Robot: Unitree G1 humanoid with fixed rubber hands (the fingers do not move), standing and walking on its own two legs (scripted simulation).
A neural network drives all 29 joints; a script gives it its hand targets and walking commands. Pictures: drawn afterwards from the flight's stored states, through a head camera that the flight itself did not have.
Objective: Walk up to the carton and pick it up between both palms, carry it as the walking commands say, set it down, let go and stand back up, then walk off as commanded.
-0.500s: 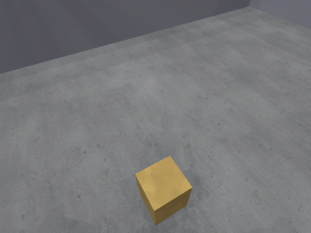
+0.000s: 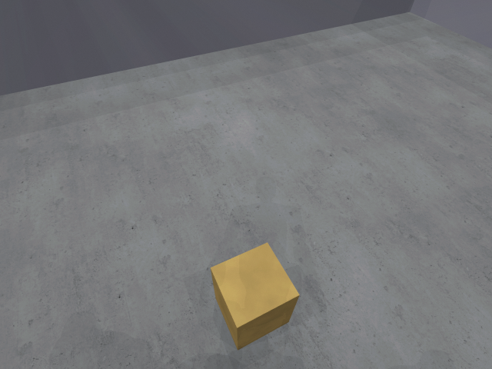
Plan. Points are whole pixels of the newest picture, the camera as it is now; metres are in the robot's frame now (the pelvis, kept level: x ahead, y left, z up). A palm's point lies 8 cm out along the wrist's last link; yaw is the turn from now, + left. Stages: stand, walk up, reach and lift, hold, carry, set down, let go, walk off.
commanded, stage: walk up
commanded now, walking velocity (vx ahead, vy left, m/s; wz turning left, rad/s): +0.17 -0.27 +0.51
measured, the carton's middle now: (252, 297) +0.47 -0.01 -0.63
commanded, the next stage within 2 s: stand in 1.90 s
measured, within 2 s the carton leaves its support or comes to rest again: neither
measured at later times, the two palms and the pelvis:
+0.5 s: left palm out of the picture +0.06 +0.08 -0.13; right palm (455, 305) +0.27 -0.40 -0.14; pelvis +0.08 -0.17 -0.01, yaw +16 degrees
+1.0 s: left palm out of the picture +0.00 +0.12 -0.15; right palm (443, 342) +0.20 -0.34 -0.13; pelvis +0.06 -0.13 +0.00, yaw +22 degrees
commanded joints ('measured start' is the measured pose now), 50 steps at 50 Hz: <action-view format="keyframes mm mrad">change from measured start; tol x32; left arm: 1 -52 76 5 -111 -8 -20 -13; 50 15 78 9 -111 -26 -28 -17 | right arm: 1 37 -179 -40 -77 -14 -12 -1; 50 -275 -187 -7 -221 7 -17 44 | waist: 1 24 168 151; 11 8 342 71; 17 120 -455 -212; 50 103 175 48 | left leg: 1 5 341 -373 -227 289 133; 12 -98 257 -273 -73 463 60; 16 -522 -53 -33 678 -355 -53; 21 -475 59 -108 1012 -200 -17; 37 -290 11 -51 312 -130 -16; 41 216 -8 48 -75 29 34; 44 114 353 -333 -245 -111 207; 50 -9 224 -163 -140 842 106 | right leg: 1 -291 -70 107 112 77 7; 18 299 -369 364 -784 477 -185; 36 262 -498 257 -727 721 -265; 43 -363 -67 -152 -237 -225 -1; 50 -118 -23 37 -171 -7 -16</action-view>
